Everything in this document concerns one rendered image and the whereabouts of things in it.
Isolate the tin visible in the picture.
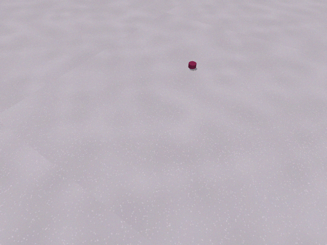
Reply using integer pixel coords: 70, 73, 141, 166
189, 61, 196, 69

